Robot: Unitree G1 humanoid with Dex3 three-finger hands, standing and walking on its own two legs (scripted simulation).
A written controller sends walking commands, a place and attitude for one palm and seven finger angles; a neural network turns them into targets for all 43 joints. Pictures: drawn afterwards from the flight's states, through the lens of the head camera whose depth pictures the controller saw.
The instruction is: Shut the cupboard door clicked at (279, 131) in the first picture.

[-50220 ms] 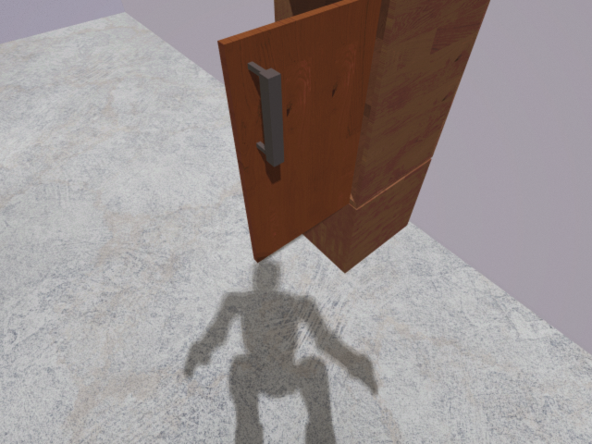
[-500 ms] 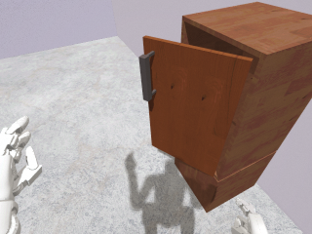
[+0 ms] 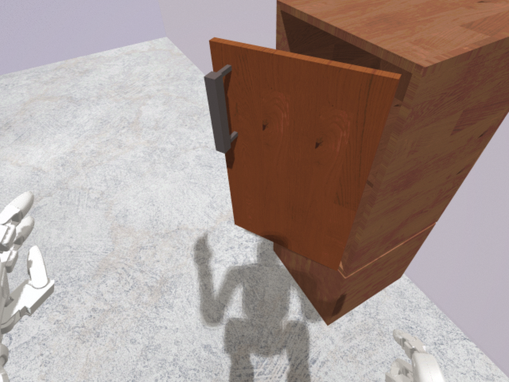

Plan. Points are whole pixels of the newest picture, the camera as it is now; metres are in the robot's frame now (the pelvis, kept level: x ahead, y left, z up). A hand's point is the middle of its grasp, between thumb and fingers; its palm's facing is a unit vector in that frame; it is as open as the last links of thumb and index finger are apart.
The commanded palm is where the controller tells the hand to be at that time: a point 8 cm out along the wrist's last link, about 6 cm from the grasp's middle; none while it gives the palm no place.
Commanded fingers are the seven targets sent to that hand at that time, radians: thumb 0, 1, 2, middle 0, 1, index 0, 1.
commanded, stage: step back with the hand held close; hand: left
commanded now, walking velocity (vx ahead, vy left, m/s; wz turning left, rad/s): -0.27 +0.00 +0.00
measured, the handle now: (224, 110) +0.61 +0.11 +0.12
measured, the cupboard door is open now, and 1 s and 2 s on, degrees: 30 30 30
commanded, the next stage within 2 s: stop stepping back and stand still in 1.06 s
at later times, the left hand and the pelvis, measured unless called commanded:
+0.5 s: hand out of the picture +0.12 +0.29 +0.16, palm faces +0.47 -0.77 -0.44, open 7.4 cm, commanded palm +0.06 +0.32 +0.18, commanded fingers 0.00 0.90 0.90 -0.20 -0.30 -0.20 -0.30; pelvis -0.08 +0.02 -0.02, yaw +0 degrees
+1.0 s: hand out of the picture +0.02 +0.33 +0.18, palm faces +0.56 -0.72 -0.42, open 7.4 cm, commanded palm -0.04 +0.34 +0.18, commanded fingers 0.00 0.90 0.90 -0.20 -0.30 -0.20 -0.30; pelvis -0.16 +0.03 -0.02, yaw +4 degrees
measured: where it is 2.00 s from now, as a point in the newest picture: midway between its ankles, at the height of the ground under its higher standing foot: outside the picture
